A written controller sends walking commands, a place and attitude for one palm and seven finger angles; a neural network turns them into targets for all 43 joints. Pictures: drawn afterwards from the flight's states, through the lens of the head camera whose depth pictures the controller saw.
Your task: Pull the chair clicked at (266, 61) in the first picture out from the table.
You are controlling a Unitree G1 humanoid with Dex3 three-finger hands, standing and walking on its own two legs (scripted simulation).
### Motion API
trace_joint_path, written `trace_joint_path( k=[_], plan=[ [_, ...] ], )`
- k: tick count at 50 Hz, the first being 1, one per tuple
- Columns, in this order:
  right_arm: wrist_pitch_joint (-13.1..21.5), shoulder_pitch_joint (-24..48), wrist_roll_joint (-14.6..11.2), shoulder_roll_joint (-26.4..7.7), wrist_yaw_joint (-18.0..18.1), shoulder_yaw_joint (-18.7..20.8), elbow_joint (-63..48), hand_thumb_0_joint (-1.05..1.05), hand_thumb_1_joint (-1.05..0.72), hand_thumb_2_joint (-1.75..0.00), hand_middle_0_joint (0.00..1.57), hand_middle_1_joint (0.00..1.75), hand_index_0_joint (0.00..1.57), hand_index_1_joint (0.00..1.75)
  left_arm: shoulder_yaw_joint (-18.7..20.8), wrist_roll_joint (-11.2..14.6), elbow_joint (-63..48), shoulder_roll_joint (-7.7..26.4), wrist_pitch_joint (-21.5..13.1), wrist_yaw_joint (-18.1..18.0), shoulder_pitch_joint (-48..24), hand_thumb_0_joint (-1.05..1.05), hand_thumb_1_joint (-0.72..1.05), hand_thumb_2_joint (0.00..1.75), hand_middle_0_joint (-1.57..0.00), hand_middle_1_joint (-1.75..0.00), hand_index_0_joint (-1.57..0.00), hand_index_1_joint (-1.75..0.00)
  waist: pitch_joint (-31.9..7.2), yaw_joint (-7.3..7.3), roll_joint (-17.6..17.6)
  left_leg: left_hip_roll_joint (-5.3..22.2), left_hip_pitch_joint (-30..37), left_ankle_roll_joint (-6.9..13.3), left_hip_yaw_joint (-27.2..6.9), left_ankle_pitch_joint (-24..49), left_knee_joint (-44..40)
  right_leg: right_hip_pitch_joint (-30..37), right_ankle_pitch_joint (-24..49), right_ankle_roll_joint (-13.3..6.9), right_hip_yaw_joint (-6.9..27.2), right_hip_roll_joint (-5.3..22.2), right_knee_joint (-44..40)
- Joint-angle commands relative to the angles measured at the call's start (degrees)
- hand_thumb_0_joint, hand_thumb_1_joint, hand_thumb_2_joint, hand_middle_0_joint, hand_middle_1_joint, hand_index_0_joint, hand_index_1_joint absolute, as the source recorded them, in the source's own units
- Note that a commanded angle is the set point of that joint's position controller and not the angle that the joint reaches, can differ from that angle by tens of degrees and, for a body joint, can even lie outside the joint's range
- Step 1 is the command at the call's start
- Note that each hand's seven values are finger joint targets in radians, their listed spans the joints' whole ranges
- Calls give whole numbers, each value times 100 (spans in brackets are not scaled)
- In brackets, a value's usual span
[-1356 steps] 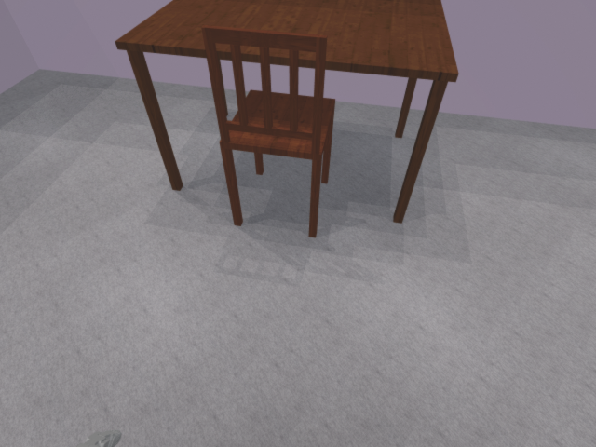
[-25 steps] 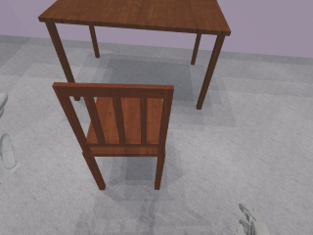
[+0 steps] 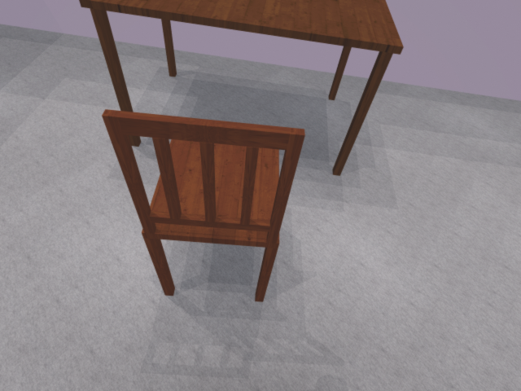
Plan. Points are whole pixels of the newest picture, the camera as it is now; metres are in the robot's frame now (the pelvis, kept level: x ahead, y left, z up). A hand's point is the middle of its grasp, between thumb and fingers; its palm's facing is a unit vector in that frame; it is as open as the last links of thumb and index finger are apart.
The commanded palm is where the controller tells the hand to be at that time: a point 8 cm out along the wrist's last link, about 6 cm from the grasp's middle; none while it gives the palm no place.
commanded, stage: let the arm hang, fingers relaxed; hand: left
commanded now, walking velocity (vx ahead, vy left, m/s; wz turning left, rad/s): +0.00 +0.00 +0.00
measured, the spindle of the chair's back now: (209, 184) +0.54 +0.15 -0.08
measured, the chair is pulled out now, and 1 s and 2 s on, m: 0.60 0.60 0.60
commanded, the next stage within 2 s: look to check the result in 0.76 s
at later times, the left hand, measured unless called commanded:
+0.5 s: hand out of the picture +0.01 +0.15 -0.17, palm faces +0.02 -0.98 -0.19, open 7.3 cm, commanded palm none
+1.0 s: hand out of the picture +0.00 +0.13 -0.17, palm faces +0.04 -0.99 -0.17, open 7.3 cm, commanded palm none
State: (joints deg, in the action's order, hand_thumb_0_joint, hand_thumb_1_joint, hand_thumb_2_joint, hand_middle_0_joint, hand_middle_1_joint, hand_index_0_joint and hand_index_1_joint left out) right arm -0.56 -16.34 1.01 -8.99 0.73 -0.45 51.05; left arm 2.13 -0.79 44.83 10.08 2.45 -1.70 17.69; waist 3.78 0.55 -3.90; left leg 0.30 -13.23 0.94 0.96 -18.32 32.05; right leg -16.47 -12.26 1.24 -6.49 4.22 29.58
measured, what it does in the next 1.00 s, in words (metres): stands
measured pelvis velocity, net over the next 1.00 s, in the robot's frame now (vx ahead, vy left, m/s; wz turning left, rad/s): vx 0.01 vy -0.02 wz -0.02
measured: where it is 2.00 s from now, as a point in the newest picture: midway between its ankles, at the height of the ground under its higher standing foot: outside the picture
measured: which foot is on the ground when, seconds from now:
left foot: down 0.00-1.00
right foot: down 0.00-1.00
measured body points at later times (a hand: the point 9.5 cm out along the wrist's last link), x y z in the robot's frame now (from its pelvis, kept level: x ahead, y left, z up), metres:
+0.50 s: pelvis +0.01 -0.02 +0.01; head +0.02 -0.02 +0.46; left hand +0.01 +0.20 -0.15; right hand -0.02 -0.21 -0.16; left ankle -0.01 +0.11 -0.73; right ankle +0.04 -0.14 -0.73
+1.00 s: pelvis +0.01 -0.02 +0.01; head +0.03 -0.03 +0.46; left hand +0.00 +0.18 -0.15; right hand -0.02 -0.22 -0.16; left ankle -0.01 +0.11 -0.73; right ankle +0.04 -0.14 -0.73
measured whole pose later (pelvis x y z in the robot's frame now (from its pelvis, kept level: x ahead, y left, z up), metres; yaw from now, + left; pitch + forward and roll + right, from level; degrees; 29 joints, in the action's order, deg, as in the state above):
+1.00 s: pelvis +0.01 -0.02 +0.01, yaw -1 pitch -1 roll +0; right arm 0.5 -20.6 0.4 -5.5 2.2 -0.1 61.6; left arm 0.3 -0.5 61.4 6.3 0.4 -1.9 19.0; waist 2.7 0.2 0.6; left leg 2.0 -7.8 -1.1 1.5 -16.2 25.4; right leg -12.8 -11.7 -0.7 -6.2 2.2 25.9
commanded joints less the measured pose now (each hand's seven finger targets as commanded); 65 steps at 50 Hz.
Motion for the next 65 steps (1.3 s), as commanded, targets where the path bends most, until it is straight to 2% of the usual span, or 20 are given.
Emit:
trace_joint_path(
  k=[1, 3, 4, 6, 8, 10, 13, 14, 19, 22, 30, 33, 38, 39, 46, 53, 54, 57, 59, 65],
  plan=[
    [117, -218, 15, -572, 40, 183, -189, 0, -90, -90, 20, 30, 20, 30, 20, -17, 174, 611, -161, -7, 285, 0, 90, 90, -20, -30, -20, -30, -360, -27, 1630, 473, -404, 175, -538, 719, -1045, 818, 272, -311, 427, 119, -502],
    [110, -414, 4, -561, 35, 185, -49, 0, -90, -90, 20, 30, 20, 30, -17, -10, 418, 608, -173, 12, 244, 0, 90, 90, -20, -30, -20, -30, -154, -29, 1204, 484, -576, 179, -578, 335, -1176, 830, 143, -334, 446, 146, -595],
    [97, -517, -6, -545, 40, 186, -1, 0, -90, -90, 20, 30, 20, 30, -32, -6, 507, 596, -174, 21, 217, 0, 90, 90, -20, -30, -20, -30, -16, -29, 830, 512, -636, 205, -601, 223, -1234, 811, 101, -340, 430, 125, -661],
    [103, -647, -4, -594, 41, 187, 119, 0, -90, -90, 20, 30, 20, 30, -60, 4, 696, 578, -178, 27, 212, 0, 90, 90, -20, -30, -20, -30, 100, -35, 529, 488, -585, 199, -592, 114, -1249, 657, -35, -345, 519, 181, -708],
    [119, -802, -12, -562, 48, 167, 245, 0, -90, -90, 20, 30, 20, 30, -78, 17, 834, 558, -194, 22, 245, 0, 90, 90, -20, -30, -20, -30, 42, -49, 305, 485, -443, 205, -550, 249, -1225, 635, -27, -349, 554, 218, -751],
    [115, -864, -9, -539, 47, 154, 368, 0, -90, -90, 20, 30, 20, 30, -101, 23, 960, 554, -186, 11, 268, 0, 90, 90, -20, -30, -20, -30, 177, -37, 360, 485, -494, 218, -540, 135, -1292, 559, -159, -348, 564, 206, -773],
    [115, -980, -18, -448, 53, 129, 497, 0, -90, -90, 20, 30, 20, 30, -111, 32, 1092, 529, -203, -6, 346, 0, 90, 90, -20, -30, -20, -30, 145, -31, 131, 430, -384, 202, -454, 265, -1202, 533, -192, -360, 615, 254, -830],
    [107, -989, -25, -415, 54, 122, 560, 0, -90, -90, 20, 30, 20, 30, -122, 31, 1139, 512, -204, -11, 357, 0, 90, 90, -20, -30, -20, -30, 280, -23, 194, 421, -423, 211, -423, 275, -1218, 478, -242, -366, 609, 234, -888],
    [117, -1088, -36, -254, 66, 90, 741, 0, -90, -90, 20, 30, 20, 30, -124, 34, 1266, 443, -225, -36, 423, 0, 90, 90, -20, -30, -20, -30, 199, -30, 162, 416, -272, 192, -358, 521, -1158, 468, -130, -365, 607, 238, -881],
    [137, -1083, -34, -165, 79, 78, 822, 0, -90, -90, 20, 30, 20, 30, -119, 37, 1326, 371, -244, -51, 484, 0, 90, 90, -20, -30, -20, -30, 43, -25, 342, 426, -153, 168, -330, 707, -1112, 535, 83, -366, 622, 266, -812],
    [126, -1045, -43, -15, 124, 80, 938, 0, -90, -90, 20, 30, 20, 30, -117, 29, 1455, 217, -245, -75, 550, 0, 90, 90, -20, -30, -20, -30, 322, -35, 623, 461, -177, 137, -283, 767, -1147, 459, 205, -382, 629, 229, -854],
    [146, -1060, -45, -17, 135, 84, 946, 0, -90, -90, 20, 30, 20, 30, -99, 33, 1477, 193, -267, -70, 574, 0, 90, 90, -20, -30, -20, -30, 98, -43, 494, 463, -51, 132, -284, 901, -1123, 586, 343, -388, 633, 245, -821],
    [145, -1045, -49, -25, 142, 91, 964, 0, -90, -90, 20, 30, 20, 30, -93, 28, 1497, 164, -271, -69, 560, 0, 90, 90, -20, -30, -20, -30, 134, -51, 399, 478, 5, 126, -267, 886, -1134, 546, 307, -383, 620, 250, -859],
    [127, -1023, -53, 11, 142, 90, 977, 0, -90, -90, 20, 30, 20, 30, -103, 25, 1507, 151, -260, -72, 539, 0, 90, 90, -20, -30, -20, -30, 311, -51, 344, 484, -34, 136, -278, 806, -1165, 448, 217, -385, 603, 214, -919],
    [134, -1058, -40, -2, 142, 85, 994, 0, -90, -90, 20, 30, 20, 30, -87, 28, 1500, 165, -255, -71, 537, 0, 90, 90, -20, -30, -20, -30, 256, -49, 526, 481, -83, 123, -284, 741, -1187, 522, 114, -384, 617, 229, -912],
    [151, -1058, -49, -17, 149, 90, 1022, 0, -90, -90, 20, 30, 20, 30, -82, 36, 1525, 171, -282, -67, 552, 0, 90, 90, -20, -30, -20, -30, 67, -45, 417, 474, 50, 115, -274, 983, -1136, 655, 381, -401, 609, 260, -873],
    [139, -1059, -50, -3, 156, 86, 1028, 0, -90, -90, 20, 30, 20, 30, -90, 36, 1527, 144, -273, -70, 523, 0, 90, 90, -20, -30, -20, -30, 204, -45, 375, 503, 28, 123, -270, 962, -1172, 588, 368, -407, 577, 219, -901],
    [165, -1102, -50, -18, 160, 80, 1043, 0, -90, -90, 20, 30, 20, 30, -72, 39, 1510, 157, -281, -71, 518, 0, 90, 90, -20, -30, -20, -30, 68, -42, 447, 508, 37, 119, -291, 1154, -1167, 733, 571, -402, 575, 246, -811],
    [148, -1053, -55, 14, 162, 81, 1057, 0, -90, -90, 20, 30, 20, 30, -83, 34, 1535, 131, -269, -73, 525, 0, 90, 90, -20, -30, -20, -30, 272, -25, 447, 502, -15, 129, -287, 1044, -1203, 623, 467, -405, 567, 221, -879],
    [144, -1097, -45, -4, 161, 79, 1069, 0, -90, -90, 20, 30, 20, 30, -75, 35, 1520, 152, -260, -72, 493, 0, 90, 90, -20, -30, -20, -30, 314, -40, 495, 505, -65, 123, -298, 943, -1239, 619, 343, -393, 579, 220, -877]
  ],
)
